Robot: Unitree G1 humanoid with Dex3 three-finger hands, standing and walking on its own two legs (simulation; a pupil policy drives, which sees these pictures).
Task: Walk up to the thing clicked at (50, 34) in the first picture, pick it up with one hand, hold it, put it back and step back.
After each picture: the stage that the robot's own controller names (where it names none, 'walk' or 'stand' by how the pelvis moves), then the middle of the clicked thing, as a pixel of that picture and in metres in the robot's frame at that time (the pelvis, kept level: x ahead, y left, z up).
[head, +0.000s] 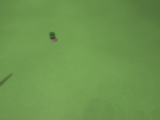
stand; (52, 37) +1.51 +0.37 -0.72
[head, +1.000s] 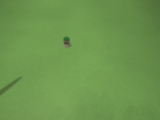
walk; (66, 42) +1.40 +0.16 -0.70
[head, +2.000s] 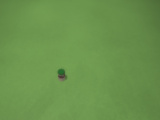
walk; (61, 75) +0.91 +0.17 -0.72
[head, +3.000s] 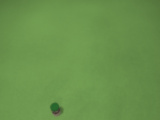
walk; (55, 109) +0.54 +0.24 -0.69
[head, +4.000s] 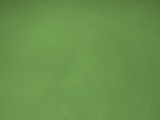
stand; out of the picture +0.38 +0.17 -0.71
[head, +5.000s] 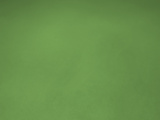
stand; out of the picture +0.37 +0.17 -0.72
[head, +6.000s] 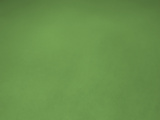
stand; out of the picture +0.39 +0.18 -0.73
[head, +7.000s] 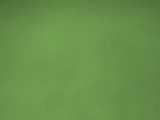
stand; out of the picture +0.37 +0.19 -0.73
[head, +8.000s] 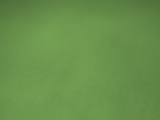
stand; out of the picture +0.36 +0.19 -0.73
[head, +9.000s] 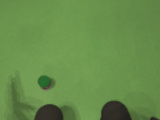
go down; (45, 83) +0.43 +0.18 -0.47
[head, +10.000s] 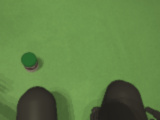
go down; (30, 63) +0.47 +0.20 -0.32
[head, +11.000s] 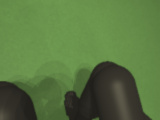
close in; out of the picture +0.45 +0.24 -0.24
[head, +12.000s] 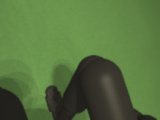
close; out of the picture +0.45 +0.26 -0.23
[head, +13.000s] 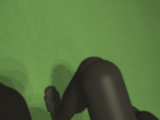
lift; out of the picture +0.43 +0.24 -0.24
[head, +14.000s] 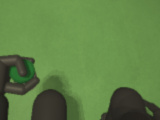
lift; (25, 76) +0.35 +0.20 -0.06
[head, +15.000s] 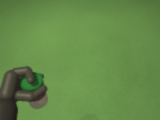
hold; (35, 91) +0.33 +0.17 +0.04
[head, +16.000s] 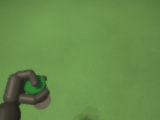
hold; (38, 93) +0.33 +0.17 -0.01
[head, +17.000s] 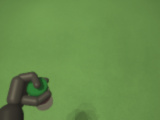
crouch; (41, 94) +0.33 +0.16 -0.04
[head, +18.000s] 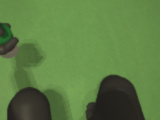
lower; (4, 42) +0.48 +0.20 -0.11
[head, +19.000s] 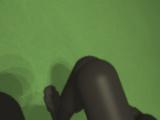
lower; out of the picture +0.45 +0.26 -0.24
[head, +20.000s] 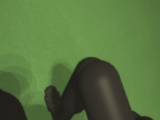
lower; out of the picture +0.44 +0.26 -0.24
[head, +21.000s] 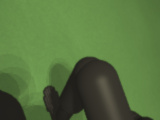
lower; out of the picture +0.45 +0.26 -0.24
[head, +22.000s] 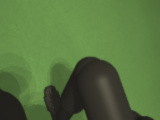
lower; out of the picture +0.45 +0.26 -0.24
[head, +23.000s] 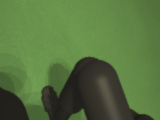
open; out of the picture +0.45 +0.24 -0.25
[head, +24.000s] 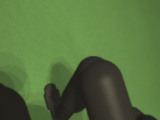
stand; out of the picture +0.44 +0.25 -0.24
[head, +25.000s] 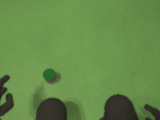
walk; (50, 77) +0.45 +0.16 -0.44
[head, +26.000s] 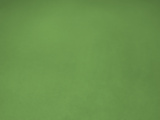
stand; out of the picture +0.38 +0.15 -0.66
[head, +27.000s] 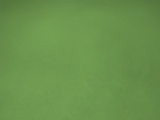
stand; out of the picture +0.38 +0.16 -0.67
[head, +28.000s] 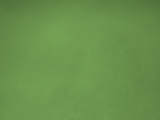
stand; out of the picture +0.39 +0.14 -0.71
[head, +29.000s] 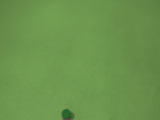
walk; (66, 115) +0.42 +0.11 -0.70
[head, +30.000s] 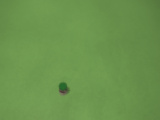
walk; (63, 89) +0.62 +0.11 -0.71
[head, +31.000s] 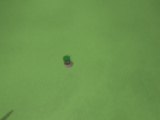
walk; (67, 61) +0.96 +0.22 -0.70
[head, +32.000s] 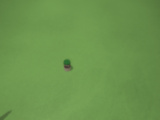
stand; (67, 65) +0.99 +0.16 -0.71
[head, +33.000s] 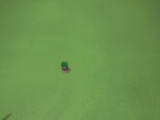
stand; (64, 67) +1.02 +0.19 -0.73
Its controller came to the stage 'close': yes
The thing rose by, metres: 0.72
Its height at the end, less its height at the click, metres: +0.00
